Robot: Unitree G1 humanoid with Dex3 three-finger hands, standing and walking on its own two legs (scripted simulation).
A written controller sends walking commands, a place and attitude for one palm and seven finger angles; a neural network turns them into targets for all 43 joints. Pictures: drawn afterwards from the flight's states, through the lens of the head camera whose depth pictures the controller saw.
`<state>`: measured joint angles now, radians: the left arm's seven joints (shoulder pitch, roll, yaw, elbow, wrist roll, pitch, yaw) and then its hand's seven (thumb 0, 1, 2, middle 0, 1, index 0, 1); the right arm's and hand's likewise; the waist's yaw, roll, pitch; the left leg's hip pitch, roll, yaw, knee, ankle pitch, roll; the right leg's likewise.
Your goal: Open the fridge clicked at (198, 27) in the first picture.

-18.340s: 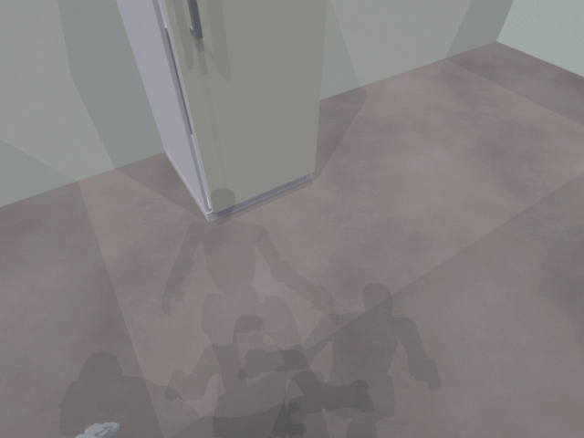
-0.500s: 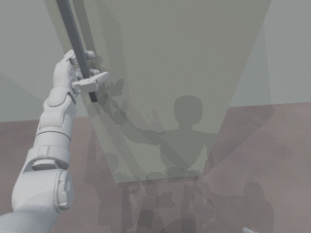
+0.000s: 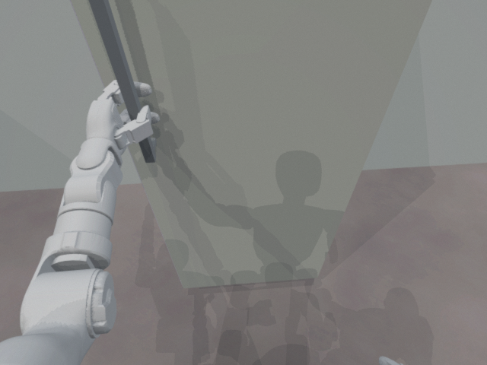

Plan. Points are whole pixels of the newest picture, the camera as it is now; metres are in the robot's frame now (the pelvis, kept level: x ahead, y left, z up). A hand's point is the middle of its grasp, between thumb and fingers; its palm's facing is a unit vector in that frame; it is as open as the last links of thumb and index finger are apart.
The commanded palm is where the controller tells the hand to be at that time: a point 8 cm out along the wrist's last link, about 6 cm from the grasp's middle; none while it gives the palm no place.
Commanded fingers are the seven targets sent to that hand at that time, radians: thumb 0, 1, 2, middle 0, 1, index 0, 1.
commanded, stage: grip the handle and tug to test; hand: left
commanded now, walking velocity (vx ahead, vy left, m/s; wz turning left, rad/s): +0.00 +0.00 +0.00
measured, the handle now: (123, 61) +0.50 +0.20 +0.27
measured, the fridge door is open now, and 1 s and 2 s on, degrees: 0 1 30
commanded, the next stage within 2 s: pull the door a little, standing still in 0.44 s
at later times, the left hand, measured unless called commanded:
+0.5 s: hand (147, 125) +0.44 +0.17 +0.19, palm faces +0.12 -0.99 +0.02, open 5.7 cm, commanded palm +0.39 +0.22 +0.19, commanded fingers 0.00 0.90 0.90 -0.45 -1.40 -0.45 -1.40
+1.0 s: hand (148, 128) +0.43 +0.17 +0.19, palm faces +0.11 -0.99 +0.00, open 6.0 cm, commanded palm +0.35 +0.22 +0.19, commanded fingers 0.00 0.90 0.90 -0.45 -1.40 -0.45 -1.40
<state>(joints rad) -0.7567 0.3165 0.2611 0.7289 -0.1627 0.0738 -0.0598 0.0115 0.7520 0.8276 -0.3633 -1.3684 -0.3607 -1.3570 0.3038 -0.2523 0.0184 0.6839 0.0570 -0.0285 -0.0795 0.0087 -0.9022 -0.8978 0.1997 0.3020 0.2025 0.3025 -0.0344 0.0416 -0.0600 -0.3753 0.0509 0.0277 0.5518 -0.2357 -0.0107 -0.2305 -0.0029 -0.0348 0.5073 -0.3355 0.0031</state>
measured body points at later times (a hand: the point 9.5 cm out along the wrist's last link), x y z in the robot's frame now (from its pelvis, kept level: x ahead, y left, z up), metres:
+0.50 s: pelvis +0.02 +0.00 +0.00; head +0.02 -0.01 +0.45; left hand +0.43 +0.22 +0.19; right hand +0.13 -0.26 -0.11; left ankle +0.03 +0.13 -0.73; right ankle -0.05 -0.12 -0.73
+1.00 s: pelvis +0.05 -0.01 +0.01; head +0.05 -0.03 +0.46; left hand +0.42 +0.22 +0.19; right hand +0.19 -0.26 -0.09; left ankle +0.03 +0.13 -0.73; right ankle -0.05 -0.12 -0.73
